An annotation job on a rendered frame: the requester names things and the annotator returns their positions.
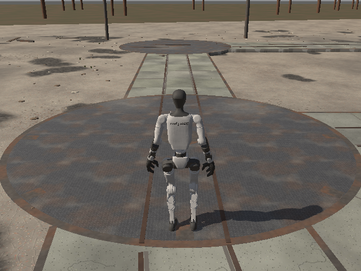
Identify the left robot hand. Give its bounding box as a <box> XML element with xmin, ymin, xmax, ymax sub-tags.
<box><xmin>146</xmin><ymin>159</ymin><xmax>159</xmax><ymax>173</ymax></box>

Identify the left robot forearm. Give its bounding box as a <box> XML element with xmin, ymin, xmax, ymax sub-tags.
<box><xmin>148</xmin><ymin>136</ymin><xmax>159</xmax><ymax>161</ymax></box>

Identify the robot shin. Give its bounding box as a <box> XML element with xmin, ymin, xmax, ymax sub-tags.
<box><xmin>190</xmin><ymin>184</ymin><xmax>198</xmax><ymax>222</ymax></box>
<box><xmin>166</xmin><ymin>186</ymin><xmax>176</xmax><ymax>223</ymax></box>

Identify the robot right upper arm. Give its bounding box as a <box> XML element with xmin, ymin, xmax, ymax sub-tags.
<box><xmin>191</xmin><ymin>114</ymin><xmax>206</xmax><ymax>146</ymax></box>

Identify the robot right shin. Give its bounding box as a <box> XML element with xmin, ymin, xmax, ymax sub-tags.
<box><xmin>190</xmin><ymin>184</ymin><xmax>198</xmax><ymax>222</ymax></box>

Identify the robot left upper arm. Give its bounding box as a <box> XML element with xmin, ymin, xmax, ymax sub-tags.
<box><xmin>153</xmin><ymin>114</ymin><xmax>168</xmax><ymax>145</ymax></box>

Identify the right robot hand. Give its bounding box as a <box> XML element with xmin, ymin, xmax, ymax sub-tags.
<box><xmin>202</xmin><ymin>161</ymin><xmax>215</xmax><ymax>177</ymax></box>

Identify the right robot forearm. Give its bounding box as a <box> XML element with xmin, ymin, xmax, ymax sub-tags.
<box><xmin>201</xmin><ymin>137</ymin><xmax>213</xmax><ymax>163</ymax></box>

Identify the robot left shin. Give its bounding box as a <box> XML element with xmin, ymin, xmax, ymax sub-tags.
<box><xmin>166</xmin><ymin>186</ymin><xmax>176</xmax><ymax>223</ymax></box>

